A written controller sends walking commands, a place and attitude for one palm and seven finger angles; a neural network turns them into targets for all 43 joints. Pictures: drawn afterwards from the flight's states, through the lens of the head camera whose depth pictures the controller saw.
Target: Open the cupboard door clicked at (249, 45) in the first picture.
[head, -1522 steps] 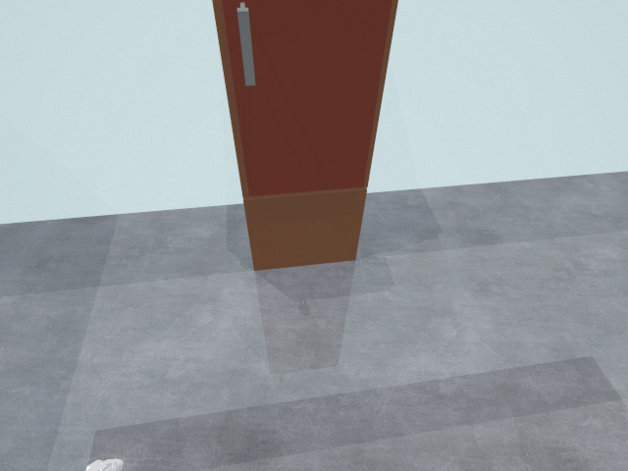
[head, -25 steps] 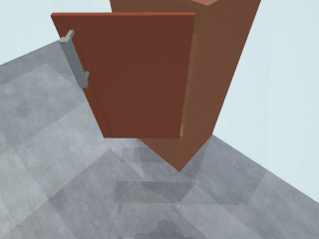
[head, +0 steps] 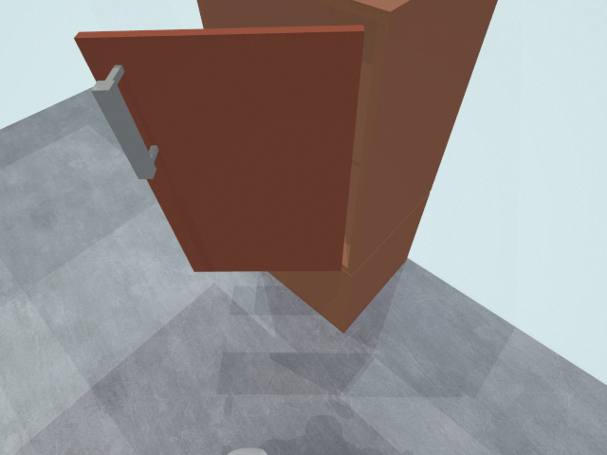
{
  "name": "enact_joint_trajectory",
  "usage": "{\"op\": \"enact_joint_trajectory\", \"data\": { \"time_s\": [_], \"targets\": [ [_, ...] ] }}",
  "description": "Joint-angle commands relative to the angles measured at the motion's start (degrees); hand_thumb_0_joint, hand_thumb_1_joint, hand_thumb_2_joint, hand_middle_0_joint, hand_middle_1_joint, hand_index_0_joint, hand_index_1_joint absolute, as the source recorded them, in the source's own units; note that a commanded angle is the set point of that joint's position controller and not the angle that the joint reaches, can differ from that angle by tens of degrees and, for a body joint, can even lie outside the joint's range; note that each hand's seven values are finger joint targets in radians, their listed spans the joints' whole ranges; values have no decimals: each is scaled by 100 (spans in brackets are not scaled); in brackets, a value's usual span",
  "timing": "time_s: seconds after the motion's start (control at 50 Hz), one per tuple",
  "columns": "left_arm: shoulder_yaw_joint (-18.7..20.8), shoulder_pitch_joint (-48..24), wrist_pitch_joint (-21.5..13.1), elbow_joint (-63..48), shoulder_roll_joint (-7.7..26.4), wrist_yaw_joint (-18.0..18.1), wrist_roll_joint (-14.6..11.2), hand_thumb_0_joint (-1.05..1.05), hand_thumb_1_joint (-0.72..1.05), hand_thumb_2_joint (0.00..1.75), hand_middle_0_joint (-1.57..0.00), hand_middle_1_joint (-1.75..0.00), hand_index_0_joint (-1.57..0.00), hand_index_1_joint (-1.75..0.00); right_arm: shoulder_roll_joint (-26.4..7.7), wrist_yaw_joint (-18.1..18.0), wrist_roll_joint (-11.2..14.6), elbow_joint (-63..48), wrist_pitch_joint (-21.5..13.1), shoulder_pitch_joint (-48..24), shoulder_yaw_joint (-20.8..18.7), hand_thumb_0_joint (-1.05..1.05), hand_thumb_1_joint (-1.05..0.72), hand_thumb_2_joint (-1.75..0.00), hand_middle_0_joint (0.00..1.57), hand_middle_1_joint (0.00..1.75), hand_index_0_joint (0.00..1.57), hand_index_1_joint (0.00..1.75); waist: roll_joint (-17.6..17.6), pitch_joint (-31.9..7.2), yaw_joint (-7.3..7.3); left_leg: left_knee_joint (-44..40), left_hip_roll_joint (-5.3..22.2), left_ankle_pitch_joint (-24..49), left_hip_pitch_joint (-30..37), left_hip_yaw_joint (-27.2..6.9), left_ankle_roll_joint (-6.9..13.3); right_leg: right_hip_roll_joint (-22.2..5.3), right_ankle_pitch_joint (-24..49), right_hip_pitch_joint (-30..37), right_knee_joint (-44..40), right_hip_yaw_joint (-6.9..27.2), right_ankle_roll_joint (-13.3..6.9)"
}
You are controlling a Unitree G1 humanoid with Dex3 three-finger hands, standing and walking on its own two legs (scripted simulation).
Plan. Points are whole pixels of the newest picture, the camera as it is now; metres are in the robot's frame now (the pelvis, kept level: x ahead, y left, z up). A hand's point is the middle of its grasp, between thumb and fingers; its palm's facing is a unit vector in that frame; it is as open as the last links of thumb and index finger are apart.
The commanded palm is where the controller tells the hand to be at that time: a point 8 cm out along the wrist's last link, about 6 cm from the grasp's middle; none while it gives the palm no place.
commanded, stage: come to a stop and stand still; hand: left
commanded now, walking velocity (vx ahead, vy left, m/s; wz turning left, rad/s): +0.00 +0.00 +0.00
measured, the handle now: (132, 125) +0.53 +0.29 +0.14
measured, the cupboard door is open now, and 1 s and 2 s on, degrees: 42 42 42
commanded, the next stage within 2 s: look again from close up in 0.66 s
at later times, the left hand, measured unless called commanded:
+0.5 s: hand out of the picture +0.00 +0.22 -0.16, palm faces -0.04 -0.97 -0.23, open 7.3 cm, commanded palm none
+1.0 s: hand out of the picture +0.00 +0.19 -0.16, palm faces -0.05 -0.98 -0.20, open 7.3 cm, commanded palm none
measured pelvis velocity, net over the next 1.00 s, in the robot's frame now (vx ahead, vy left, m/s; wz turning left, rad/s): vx -0.02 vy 0.02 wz -0.05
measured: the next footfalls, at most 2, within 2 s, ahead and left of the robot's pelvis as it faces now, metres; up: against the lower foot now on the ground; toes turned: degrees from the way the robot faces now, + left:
left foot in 0.16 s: +0.04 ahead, +0.16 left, +0.00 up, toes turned +6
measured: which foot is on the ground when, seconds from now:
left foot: up 0.00-0.14, down 0.16-1.00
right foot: down 0.00-1.00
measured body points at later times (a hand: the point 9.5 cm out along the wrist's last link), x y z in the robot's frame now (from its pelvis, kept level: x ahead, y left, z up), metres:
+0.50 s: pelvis -0.03 +0.04 +0.01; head -0.02 +0.03 +0.45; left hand +0.01 +0.27 -0.15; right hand -0.01 -0.19 -0.15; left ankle -0.03 +0.12 -0.73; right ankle -0.02 -0.11 -0.73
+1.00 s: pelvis -0.02 +0.02 +0.01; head +0.00 +0.01 +0.46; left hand +0.00 +0.24 -0.15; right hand -0.01 -0.21 -0.15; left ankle -0.03 +0.12 -0.73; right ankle -0.02 -0.11 -0.73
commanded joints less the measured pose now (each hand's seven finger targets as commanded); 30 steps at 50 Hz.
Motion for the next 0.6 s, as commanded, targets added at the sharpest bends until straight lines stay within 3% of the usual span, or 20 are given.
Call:
{"op": "enact_joint_trajectory", "data": {
  "time_s": [0.0,0.06,0.1,0.12,0.14,0.16,0.18,0.2,0.22,0.24,0.28,0.32,0.34,0.38,0.42,0.48,0.58],
  "targets": [
    [127,131,-176,-194,868,74,-15,0,90,90,-20,-30,-20,-30,-220,5,49,-191,-97,173,-10,0,-90,-90,20,30,20,30,-1334,-489,-24,726,-73,-335,-108,-163,-83,-1467,4472,460,-1116,1125,-972],
    [130,295,-196,-75,905,78,-46,0,90,90,-20,-30,-20,-30,-88,9,56,-33,-188,336,65,0,-90,-90,20,30,20,30,-997,-681,8,-850,-112,270,350,70,-120,-1271,4417,882,-887,988,-806],
    [93,293,-213,54,835,68,-123,0,90,90,-20,-30,-20,-30,-97,-14,38,178,-278,632,109,0,-90,-90,20,30,20,30,-803,-789,-99,-2288,-46,1583,1198,13,-67,-1084,3810,664,-634,948,-456],
    [61,356,-210,54,691,46,-164,0,90,90,-20,-30,-20,-30,-304,-38,8,217,-356,676,98,0,-90,-90,20,30,20,30,-308,-876,-44,-2373,434,2694,1633,-372,104,-803,2986,327,-581,773,-165],
    [16,438,-197,74,542,31,-155,0,90,90,-20,-30,-20,-30,-465,-47,-5,207,-398,590,83,0,-90,-90,20,30,20,30,128,-941,70,-2253,877,3328,1610,-735,300,-559,2080,290,-715,610,23],
    [-1,424,-171,74,466,45,-131,0,90,90,-20,-30,-20,-30,-566,-57,-22,191,-384,471,102,0,-90,-90,20,30,20,30,78,-683,112,-2212,988,3027,1234,-696,357,-487,1491,344,-991,562,76],
    [2,1161,-277,225,621,295,-63,0,90,90,-20,-30,-20,-30,-605,-24,92,-258,-425,-29,26,0,-90,-90,20,30,20,30,-328,-583,346,-744,586,2419,912,-16,110,-956,3783,341,-1030,980,227],
    [-29,761,-355,-3,887,263,-67,0,90,90,-20,-30,-20,-30,-148,26,55,-381,-382,430,136,0,-90,-90,20,30,20,30,-490,-772,-61,-871,106,573,438,-85,74,-1407,3448,527,-1078,1586,-261],
    [-47,594,-379,-103,868,232,-53,0,90,90,-20,-30,-20,-30,-51,40,41,-326,-372,636,157,0,-90,-90,20,30,20,30,-242,-783,-129,-1098,123,558,683,-61,78,-1294,2623,245,-1055,1409,-546],
    [-53,380,-383,-176,858,199,-67,0,90,90,-20,-30,-20,-30,-14,65,13,-292,-403,898,184,0,-90,-90,20,30,20,30,314,-782,-250,-1672,91,1143,977,-51,110,-1047,2306,148,-786,1064,-517],
    [-104,552,-317,-143,661,156,-94,0,90,90,-20,-30,-20,-30,-261,38,-37,-284,-519,959,210,0,-90,-90,20,30,20,30,979,-635,-63,-2018,583,2717,923,-595,369,-422,1420,116,-388,509,-177],
    [-163,671,-229,-31,495,126,-79,0,90,90,-20,-30,-20,-30,-374,-16,-14,-352,-528,876,240,0,-90,-90,20,30,20,30,693,-261,46,-2278,726,2599,599,-744,501,-210,618,146,-449,288,-56],
    [-169,646,-215,-5,468,109,-58,0,90,90,-20,-30,-20,-30,-376,-26,-23,-361,-542,909,248,0,-90,-90,20,30,20,30,496,-109,60,-2360,724,2548,501,-762,528,-209,576,153,-476,267,-47],
    [-192,679,-181,49,417,80,-71,0,90,90,-20,-30,-20,-30,-432,-30,-21,-352,-543,943,258,0,-90,-90,20,30,20,30,101,16,61,-2571,666,1724,410,-798,511,-236,488,114,-560,333,-26],
    [-201,697,-162,76,428,54,-66,0,90,90,-20,-30,-20,-30,-460,-9,-29,-321,-527,934,266,0,-90,-90,20,30,20,30,21,206,54,-2873,598,635,210,-849,481,-278,396,37,-649,384,-31],
    [-209,740,-165,123,447,35,-52,0,90,90,-20,-30,-20,-30,-507,12,-44,-224,-526,949,272,0,-90,-90,20,30,20,30,17,285,72,-3125,561,75,102,-900,479,-295,383,20,-664,413,-46],
    [-206,806,-226,221,494,34,-64,0,90,90,-20,-30,-20,-30,-497,17,-33,-33,-574,1035,292,0,-90,-90,20,30,20,30,-157,-124,65,-2985,517,582,517,-769,483,-396,620,87,-761,513,-49]
  ]
}}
